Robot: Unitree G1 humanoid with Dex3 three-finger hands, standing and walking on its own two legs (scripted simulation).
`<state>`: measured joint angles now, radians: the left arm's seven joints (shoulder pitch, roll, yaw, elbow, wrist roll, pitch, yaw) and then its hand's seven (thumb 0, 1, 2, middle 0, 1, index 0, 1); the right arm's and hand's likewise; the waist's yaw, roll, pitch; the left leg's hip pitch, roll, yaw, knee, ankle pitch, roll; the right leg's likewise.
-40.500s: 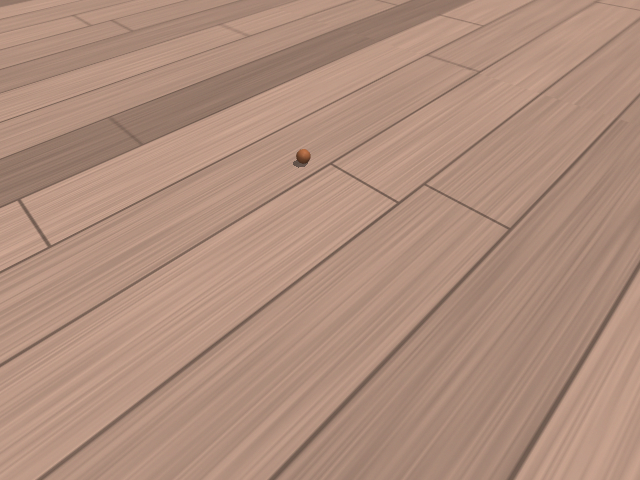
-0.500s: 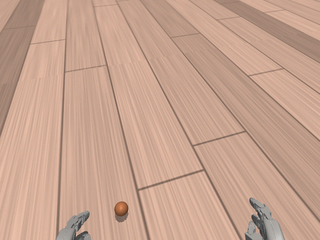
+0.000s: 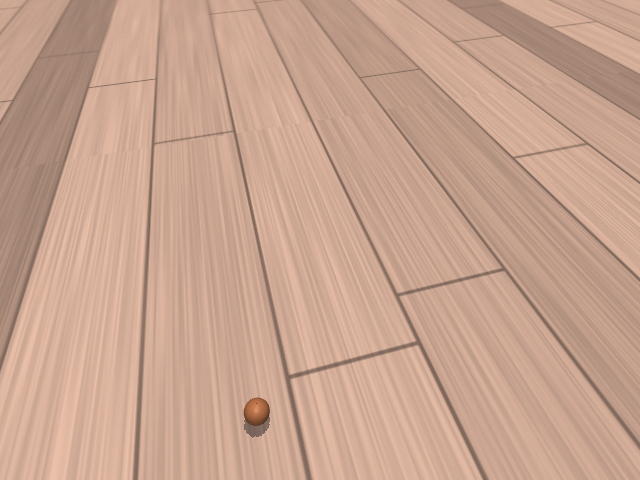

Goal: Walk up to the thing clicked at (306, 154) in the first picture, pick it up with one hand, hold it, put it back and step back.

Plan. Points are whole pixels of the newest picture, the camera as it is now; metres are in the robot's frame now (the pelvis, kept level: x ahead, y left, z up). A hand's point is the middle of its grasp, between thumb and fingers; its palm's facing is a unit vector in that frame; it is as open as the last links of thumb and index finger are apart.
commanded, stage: stand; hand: left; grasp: from above
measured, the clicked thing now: (256, 411) +0.46 +0.24 -0.72
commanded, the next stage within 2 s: none
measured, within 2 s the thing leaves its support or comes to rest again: neither
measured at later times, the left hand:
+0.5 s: hand out of the picture +0.04 +0.24 -0.14, palm faces +0.03 -0.94 -0.33, open 7.4 cm
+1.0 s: hand out of the picture +0.05 +0.23 -0.14, palm faces +0.00 -0.94 -0.33, open 7.4 cm
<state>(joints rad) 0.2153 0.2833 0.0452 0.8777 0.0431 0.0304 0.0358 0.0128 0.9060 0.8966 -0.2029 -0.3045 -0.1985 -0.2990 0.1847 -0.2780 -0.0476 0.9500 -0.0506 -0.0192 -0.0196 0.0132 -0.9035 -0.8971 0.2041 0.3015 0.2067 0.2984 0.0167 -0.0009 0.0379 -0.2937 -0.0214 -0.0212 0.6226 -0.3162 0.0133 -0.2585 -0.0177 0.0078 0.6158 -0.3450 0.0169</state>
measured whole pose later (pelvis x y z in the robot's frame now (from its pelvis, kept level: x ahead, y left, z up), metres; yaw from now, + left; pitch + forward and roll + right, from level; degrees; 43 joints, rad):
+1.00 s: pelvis -0.01 -0.01 +0.02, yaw -1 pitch -3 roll +0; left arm 0.13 0.30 0.03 1.17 0.02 0.00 0.02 0.01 0.91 0.90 -0.20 -0.30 -0.20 -0.30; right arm 0.14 -0.31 -0.02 1.15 -0.02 -0.01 -0.01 0.01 -0.90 -0.90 0.20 0.30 0.21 0.30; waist 0.00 0.01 0.06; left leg -0.12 0.00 -0.02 0.34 -0.16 0.00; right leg -0.09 -0.01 0.01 0.34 -0.19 0.01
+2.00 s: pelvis +0.00 -0.01 +0.02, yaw -1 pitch -2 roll +0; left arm 0.11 0.33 0.02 1.16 0.01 -0.01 0.00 0.01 0.91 0.90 -0.20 -0.30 -0.20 -0.30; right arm 0.13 -0.33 -0.01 1.16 -0.02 -0.02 0.00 0.01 -0.90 -0.90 0.20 0.30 0.21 0.30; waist -0.01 0.00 0.05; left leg -0.11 0.00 -0.02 0.32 -0.16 -0.01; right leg -0.09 0.00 0.01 0.31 -0.19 0.00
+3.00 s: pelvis -0.17 +0.02 -0.01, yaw -7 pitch -2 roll +0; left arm 0.13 0.40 0.08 0.84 0.02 0.05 0.01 0.01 0.91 0.90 -0.20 -0.30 -0.20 -0.30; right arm 0.15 -0.37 -0.05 0.85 -0.02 0.02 -0.02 0.01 -0.90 -0.90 0.21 0.30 0.21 0.30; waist -0.02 -0.01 0.20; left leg -0.37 0.04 0.04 0.68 -0.27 0.01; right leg -0.28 0.04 0.08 0.72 -0.41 0.00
